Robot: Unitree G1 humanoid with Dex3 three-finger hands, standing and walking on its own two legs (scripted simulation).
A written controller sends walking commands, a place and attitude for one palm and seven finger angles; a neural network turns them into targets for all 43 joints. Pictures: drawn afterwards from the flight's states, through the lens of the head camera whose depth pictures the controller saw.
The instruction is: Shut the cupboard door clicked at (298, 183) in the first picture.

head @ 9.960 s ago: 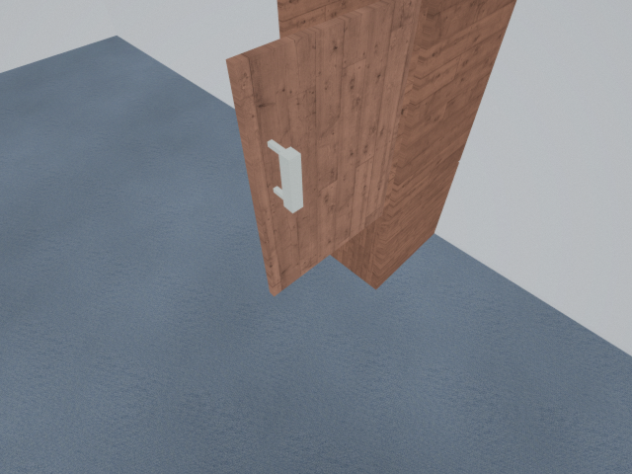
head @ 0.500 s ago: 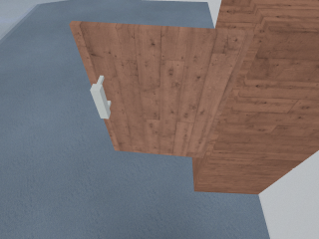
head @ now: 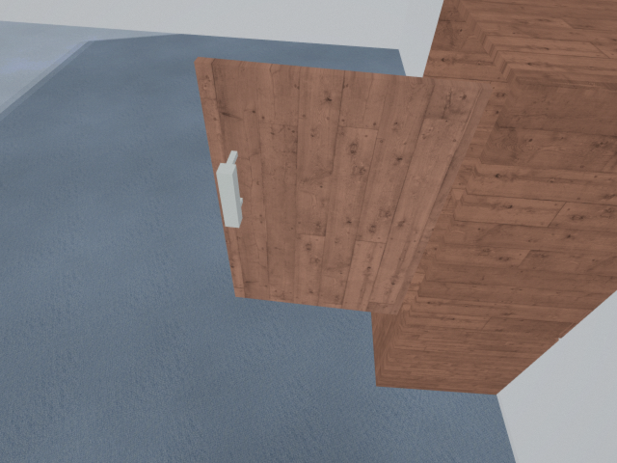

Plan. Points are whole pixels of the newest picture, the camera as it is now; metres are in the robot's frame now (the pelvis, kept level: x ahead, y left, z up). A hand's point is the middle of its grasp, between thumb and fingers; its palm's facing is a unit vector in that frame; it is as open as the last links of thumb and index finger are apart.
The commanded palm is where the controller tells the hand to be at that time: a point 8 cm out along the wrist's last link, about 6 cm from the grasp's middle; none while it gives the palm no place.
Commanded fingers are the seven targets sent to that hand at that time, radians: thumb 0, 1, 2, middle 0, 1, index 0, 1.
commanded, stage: come to a stop and stand still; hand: left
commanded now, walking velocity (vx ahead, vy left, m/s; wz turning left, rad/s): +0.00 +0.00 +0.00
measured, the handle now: (233, 188) +0.53 +0.17 +0.05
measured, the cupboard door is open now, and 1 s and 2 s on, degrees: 87 87 87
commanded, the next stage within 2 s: look again from close up in 0.34 s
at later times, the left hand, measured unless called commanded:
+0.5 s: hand out of the picture +0.02 +0.25 -0.16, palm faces -0.04 -0.96 -0.29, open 7.4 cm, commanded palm none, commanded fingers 0.00 0.90 0.90 -0.20 -0.30 -0.20 -0.30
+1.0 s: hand out of the picture +0.07 +0.23 -0.16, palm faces -0.04 -0.96 -0.28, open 7.3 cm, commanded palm none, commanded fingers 0.00 0.90 0.90 -0.20 -0.30 -0.20 -0.30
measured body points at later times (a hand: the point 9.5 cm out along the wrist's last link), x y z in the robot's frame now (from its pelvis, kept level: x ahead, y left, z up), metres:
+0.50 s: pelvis -0.01 +0.02 +0.01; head +0.00 +0.02 +0.46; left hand +0.02 +0.29 -0.14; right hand +0.03 -0.27 -0.13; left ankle +0.04 +0.08 -0.73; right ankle +0.02 -0.14 -0.73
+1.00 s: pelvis +0.01 +0.01 +0.01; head +0.02 +0.02 +0.46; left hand +0.07 +0.28 -0.14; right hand +0.09 -0.27 -0.12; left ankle +0.04 +0.08 -0.73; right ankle +0.02 -0.14 -0.73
